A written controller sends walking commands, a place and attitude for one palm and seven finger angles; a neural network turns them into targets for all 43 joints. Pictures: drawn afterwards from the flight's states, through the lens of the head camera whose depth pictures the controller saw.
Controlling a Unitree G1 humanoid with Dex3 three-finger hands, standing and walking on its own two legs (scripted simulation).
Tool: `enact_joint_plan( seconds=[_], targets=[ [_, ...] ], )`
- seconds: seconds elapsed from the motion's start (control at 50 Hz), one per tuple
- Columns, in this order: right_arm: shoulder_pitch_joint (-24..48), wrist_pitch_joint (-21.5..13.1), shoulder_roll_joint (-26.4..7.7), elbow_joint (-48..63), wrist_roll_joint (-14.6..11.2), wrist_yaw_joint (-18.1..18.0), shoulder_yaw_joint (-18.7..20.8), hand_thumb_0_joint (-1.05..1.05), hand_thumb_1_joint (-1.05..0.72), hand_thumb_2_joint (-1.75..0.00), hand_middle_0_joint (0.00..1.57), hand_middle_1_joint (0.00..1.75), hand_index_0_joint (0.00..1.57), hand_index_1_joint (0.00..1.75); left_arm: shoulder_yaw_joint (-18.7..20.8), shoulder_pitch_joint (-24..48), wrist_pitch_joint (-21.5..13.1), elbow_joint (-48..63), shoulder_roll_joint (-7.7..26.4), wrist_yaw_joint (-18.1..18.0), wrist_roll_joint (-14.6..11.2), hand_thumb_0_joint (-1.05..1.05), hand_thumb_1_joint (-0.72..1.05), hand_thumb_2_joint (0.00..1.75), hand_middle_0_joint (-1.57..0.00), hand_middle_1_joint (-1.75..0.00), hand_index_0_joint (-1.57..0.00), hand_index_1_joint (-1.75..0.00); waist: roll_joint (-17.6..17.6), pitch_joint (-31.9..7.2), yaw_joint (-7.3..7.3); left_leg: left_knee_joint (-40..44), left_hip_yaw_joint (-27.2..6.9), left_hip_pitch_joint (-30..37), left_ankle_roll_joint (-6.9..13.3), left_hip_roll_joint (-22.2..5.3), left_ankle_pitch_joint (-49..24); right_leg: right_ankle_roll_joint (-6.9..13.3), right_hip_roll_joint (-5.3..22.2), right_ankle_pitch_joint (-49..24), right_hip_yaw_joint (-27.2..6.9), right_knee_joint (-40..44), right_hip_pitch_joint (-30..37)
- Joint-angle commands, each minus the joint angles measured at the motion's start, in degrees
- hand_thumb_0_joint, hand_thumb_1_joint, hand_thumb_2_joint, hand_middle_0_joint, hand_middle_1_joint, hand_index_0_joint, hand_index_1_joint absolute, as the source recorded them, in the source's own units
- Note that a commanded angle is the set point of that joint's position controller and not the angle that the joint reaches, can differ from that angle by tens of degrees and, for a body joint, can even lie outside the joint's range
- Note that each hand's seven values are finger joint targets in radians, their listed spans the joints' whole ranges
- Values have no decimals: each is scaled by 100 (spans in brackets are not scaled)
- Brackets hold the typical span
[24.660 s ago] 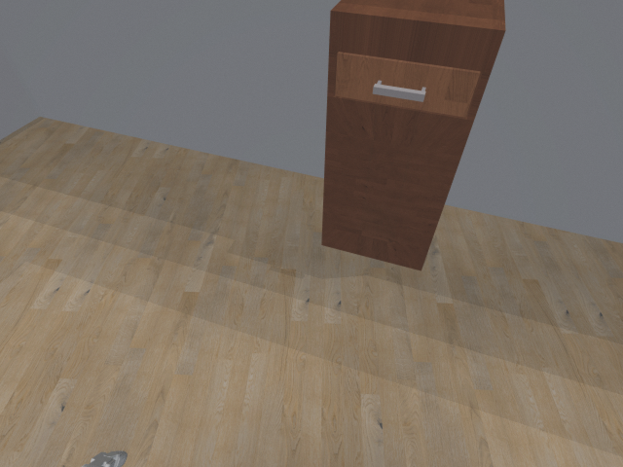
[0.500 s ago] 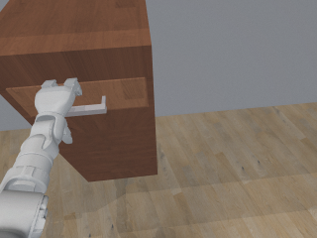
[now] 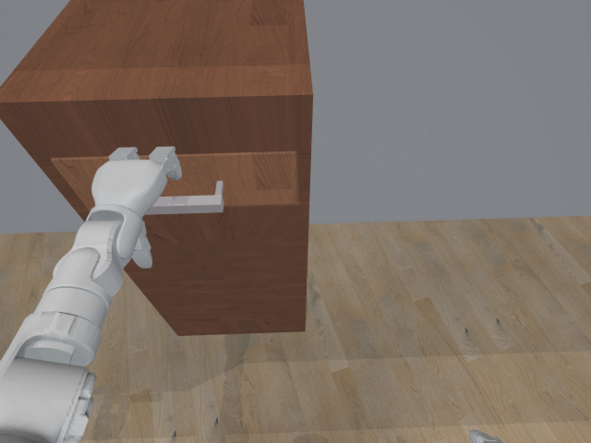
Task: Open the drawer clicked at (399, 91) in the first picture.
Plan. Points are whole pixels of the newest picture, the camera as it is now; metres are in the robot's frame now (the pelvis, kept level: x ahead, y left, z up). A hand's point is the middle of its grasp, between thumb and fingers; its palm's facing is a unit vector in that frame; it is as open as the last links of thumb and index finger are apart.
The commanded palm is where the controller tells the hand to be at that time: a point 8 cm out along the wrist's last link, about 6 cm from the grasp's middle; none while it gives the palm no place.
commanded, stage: re-aim the fingers above the handle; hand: left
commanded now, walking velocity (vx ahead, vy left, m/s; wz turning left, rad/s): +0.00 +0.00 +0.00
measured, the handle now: (181, 196) +0.49 +0.22 +0.01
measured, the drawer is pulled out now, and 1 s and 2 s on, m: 0.00 0.00 0.00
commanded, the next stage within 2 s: lower the fingers behind the handle in 1.90 s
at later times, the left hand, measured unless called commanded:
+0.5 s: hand (151, 204) +0.43 +0.24 +0.06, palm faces -0.01 +0.00 -1.00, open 13.8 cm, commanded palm +0.41 +0.25 +0.13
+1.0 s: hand (146, 210) +0.42 +0.25 +0.05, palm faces -0.10 -0.01 -1.00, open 13.8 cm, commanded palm +0.41 +0.25 +0.12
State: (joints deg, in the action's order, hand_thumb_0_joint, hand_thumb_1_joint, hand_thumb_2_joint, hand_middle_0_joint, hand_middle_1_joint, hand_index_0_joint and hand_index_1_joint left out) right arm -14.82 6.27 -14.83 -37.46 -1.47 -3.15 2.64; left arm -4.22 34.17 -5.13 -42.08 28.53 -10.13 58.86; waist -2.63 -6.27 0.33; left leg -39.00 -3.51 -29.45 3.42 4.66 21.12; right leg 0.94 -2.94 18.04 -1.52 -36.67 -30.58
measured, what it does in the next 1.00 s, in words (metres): stands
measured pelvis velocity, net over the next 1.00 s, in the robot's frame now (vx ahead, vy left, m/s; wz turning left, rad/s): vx -0.01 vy -0.01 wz -0.03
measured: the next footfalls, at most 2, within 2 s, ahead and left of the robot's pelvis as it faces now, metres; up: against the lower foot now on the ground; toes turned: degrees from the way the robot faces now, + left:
none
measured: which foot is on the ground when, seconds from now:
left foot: down 0.00-1.00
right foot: down 0.00-1.00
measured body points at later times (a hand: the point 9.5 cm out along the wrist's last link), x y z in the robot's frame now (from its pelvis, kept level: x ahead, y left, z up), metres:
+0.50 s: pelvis -0.01 -0.01 +0.00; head +0.05 -0.02 +0.45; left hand +0.42 +0.24 +0.12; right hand +0.06 -0.29 -0.13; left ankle -0.03 +0.08 -0.72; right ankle -0.01 -0.12 -0.72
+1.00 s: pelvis -0.01 -0.01 +0.00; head +0.05 -0.02 +0.45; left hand +0.42 +0.25 +0.10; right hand +0.06 -0.28 -0.13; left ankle -0.03 +0.08 -0.72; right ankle -0.01 -0.12 -0.72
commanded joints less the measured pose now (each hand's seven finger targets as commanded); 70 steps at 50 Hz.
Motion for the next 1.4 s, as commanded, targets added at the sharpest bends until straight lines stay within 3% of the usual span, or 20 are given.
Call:
enact_joint_plan(
  seconds=[0.0, 0.12, 0.22, 0.28, 0.32, 0.4, 0.54, 0.6, 0.66, 0.7, 0.8, 0.84, 0.9, 0.98, 1.04, 1.1, 1.2, 1.26, 1.3, 1.38],
  targets=[
    [-300, -169, -750, 380, 51, -24, 274, 0, -90, -90, 20, 30, 20, 30, 891, 2886, 53, 989, 1675, -577, 57, 0, -50, 30, -30, -120, -30, -120, -344, -2140, 104, 263, 66, 1232, -360, -288, -2924, 248, -17, -1636, 216, 119, 644],
    [-285, -115, -821, 407, 32, 10, 246, 0, -90, -90, 20, 30, 20, 30, 758, 2451, 504, 373, 1515, -499, -17, 0, -50, 30, -30, -120, -30, -120, 49, -2236, 76, 350, 188, 943, -267, -284, -2846, 207, 3, -1935, 172, 196, 1108],
    [-260, -55, -880, 478, -24, -50, 207, 0, -90, -90, 20, 30, 20, 30, 713, 2119, 515, 206, 1541, -159, -86, 0, -50, 30, -30, -120, -30, -120, 572, -1884, 108, 490, 256, 609, -121, -271, -2317, 154, 50, -1934, 99, 368, 1387],
    [-232, -82, -854, 521, -49, -100, 191, 0, -90, -90, 20, 30, 20, 30, 631, 2277, 331, 319, 1511, -78, -81, 0, -50, 30, -30, -120, -30, -120, 442, -1549, 139, 554, 289, 473, -75, -242, -1889, 139, 79, -1685, 49, 443, 1255],
    [-251, -107, -876, 507, -26, -149, 198, 0, -90, -90, 20, 30, 20, 30, 935, 2618, 105, 539, 1953, -134, -4, 0, -50, 30, -30, -120, -30, -120, 239, -1663, 136, 535, 263, 492, -69, -242, -1864, 167, 77, -1590, -6, 420, 1255],
    [-365, -223, -770, 435, 16, -146, 266, 0, -90, -90, 20, 30, 20, 30, 959, 3024, -223, 1005, 1932, -446, 105, 0, -50, 30, -30, -120, -30, -120, -474, -2050, 170, 399, 213, 917, -157, -254, -2258, 216, 26, -1585, 42, 266, 917],
    [-465, -261, -828, 258, -3, -60, 260, 0, -90, -90, 20, 30, 20, 30, 923, 2913, 246, 120, 1875, -743, 70, 0, -50, 30, -30, -120, -30, -120, -66, -2044, 210, 394, 258, 622, -169, -248, -2104, 182, 7, -1572, 94, 233, 923],
    [-448, -245, -872, 294, -35, -34, 238, 0, -90, -90, 20, 30, 20, 30, 520, 2857, 533, -156, 1488, -546, 33, 0, -50, 30, -30, -120, -30, -120, 43, -1914, 267, 450, 305, 600, -154, -263, -2055, 160, 27, -1642, 107, 305, 945],
    [-445, -166, -902, 343, -60, -75, 202, 0, -90, -90, 20, 30, 20, 30, 663, 2751, 608, -329, 1747, -358, 62, 0, -50, 30, -30, -120, -30, -120, 399, -1822, 242, 475, 337, 403, -94, -237, -1947, 125, 54, -1740, 44, 361, 1202],
    [-413, -161, -888, 368, -76, -99, 178, 0, -90, -90, 20, 30, 20, 30, 495, 2760, 636, -438, 1577, -252, 84, 0, -50, 30, -30, -120, -30, -120, 492, -1546, 292, 539, 336, 333, -74, -235, -1683, 119, 73, -1512, 59, 447, 1081],
    [-403, -172, -839, 495, -64, -125, 169, 0, -90, -90, 20, 30, 20, 30, 331, 2577, 458, -317, 1326, -83, 88, 0, -50, 30, -30, -120, -30, -120, 278, -1527, 228, 538, 345, 444, -69, -236, -1643, 144, 77, -1397, 41, 453, 993],
    [-403, -153, -868, 523, -45, -158, 156, 0, -90, -90, 20, 30, 20, 30, 767, 2478, 334, -321, 1914, -61, 138, 0, -50, 30, -30, -120, -30, -120, 252, -1662, 137, 511, 365, 303, -58, -216, -1620, 141, 87, -1472, -30, 409, 1198],
    [-400, -201, -834, 569, -40, -191, 171, 0, -90, -90, 20, 30, 20, 30, 888, 2771, 51, 34, 1998, -119, 81, 0, -50, 30, -30, -120, -30, -120, 202, -1683, 183, 450, 355, 227, -47, -216, -1536, 130, 92, -1435, -56, 377, 1135],
    [-493, -297, -784, 514, 21, -194, 267, 0, -90, -90, 20, 30, 20, 30, 1198, 3204, -382, 765, 2282, -428, 160, 0, -50, 30, -30, -120, -30, -120, -289, -2288, 182, 243, 294, 572, -69, -216, -2049, 160, 41, -1744, -67, 170, 1027],
    [-576, -345, -775, 391, 56, -137, 312, 0, -90, -90, 20, 30, 20, 30, 1132, 3224, -402, 830, 2135, -687, 159, 0, -50, 30, -30, -120, -30, -120, -539, -2457, 243, 118, 242, 856, -135, -251, -2435, 169, -12, -1779, 17, 82, 740],
    [-598, -348, -810, 265, 19, -72, 319, 0, -90, -90, 20, 30, 20, 30, 898, 3129, -95, 359, 1811, -809, 113, 0, -50, 30, -30, -120, -30, -120, -325, -2145, 338, 158, 202, 795, -173, -276, -2304, 173, -37, -1572, 117, 111, 477],
    [-627, -282, -877, 250, -31, 2, 293, 0, -90, -90, 20, 30, 20, 30, 470, 3067, 407, -2, 1414, -560, 5, 0, -50, 30, -30, -120, -30, -120, -69, -2100, 362, 269, 184, 875, -179, -303, -2373, 165, -35, -1614, 174, 213, 599],
    [-573, -209, -904, 288, -39, -22, 250, 0, -90, -90, 20, 30, 20, 30, 601, 2873, 498, -174, 1601, -411, 22, 0, -50, 30, -30, -120, -30, -120, 176, -1974, 272, 359, 207, 673, -126, -276, -2218, 158, -5, -1643, 128, 278, 854],
    [-505, -197, -876, 330, -53, -37, 230, 0, -90, -90, 20, 30, 20, 30, 267, 2963, 494, -112, 1228, -292, 39, 0, -50, 30, -30, -120, -30, -120, 236, -1755, 344, 420, 186, 702, -117, -287, -2052, 159, 5, -1465, 155, 339, 722],
    [-470, -190, -876, 379, -50, -73, 200, 0, -90, -90, 20, 30, 20, 30, 282, 2887, 399, -160, 1263, -185, 95, 0, -50, 30, -30, -120, -30, -120, 229, -1447, 350, 479, 147, 669, -114, -306, -1790, 182, 9, -1166, 159, 385, 527]
  ],
)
